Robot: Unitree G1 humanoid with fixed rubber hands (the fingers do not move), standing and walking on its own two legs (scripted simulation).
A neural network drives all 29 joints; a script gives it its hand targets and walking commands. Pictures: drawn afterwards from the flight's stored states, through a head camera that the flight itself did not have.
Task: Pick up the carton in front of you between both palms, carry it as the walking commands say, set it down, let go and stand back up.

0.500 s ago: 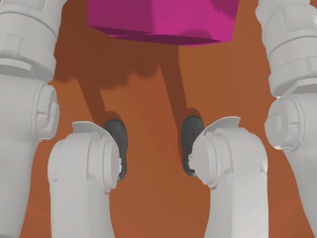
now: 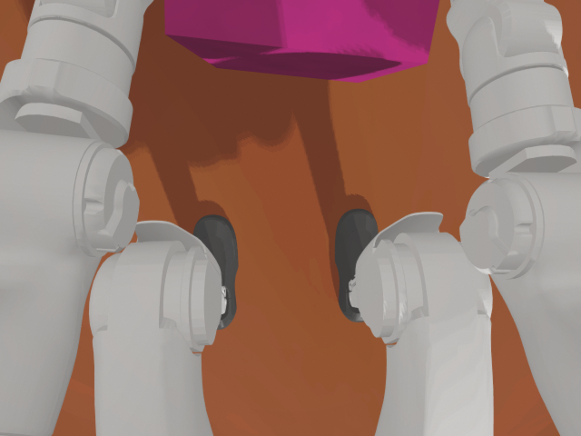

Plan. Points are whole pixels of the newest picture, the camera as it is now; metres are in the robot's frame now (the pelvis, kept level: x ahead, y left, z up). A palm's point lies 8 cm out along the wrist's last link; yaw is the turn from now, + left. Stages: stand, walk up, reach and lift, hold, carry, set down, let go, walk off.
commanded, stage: reach and lift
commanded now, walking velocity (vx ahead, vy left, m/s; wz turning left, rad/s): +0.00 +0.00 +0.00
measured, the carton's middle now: out of the picture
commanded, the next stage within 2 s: none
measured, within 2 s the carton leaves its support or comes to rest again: leaves its support in 0.18 s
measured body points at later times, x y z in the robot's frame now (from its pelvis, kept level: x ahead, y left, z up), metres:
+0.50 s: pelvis +0.00 -0.01 +0.06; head +0.29 +0.00 +0.41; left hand +0.55 +0.14 -0.01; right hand +0.53 -0.16 -0.01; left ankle +0.11 +0.12 -0.33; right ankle +0.12 -0.13 -0.33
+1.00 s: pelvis +0.02 +0.00 +0.18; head +0.25 +0.01 +0.56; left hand +0.51 +0.15 +0.12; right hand +0.50 -0.16 +0.13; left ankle +0.11 +0.12 -0.33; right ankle +0.12 -0.13 -0.33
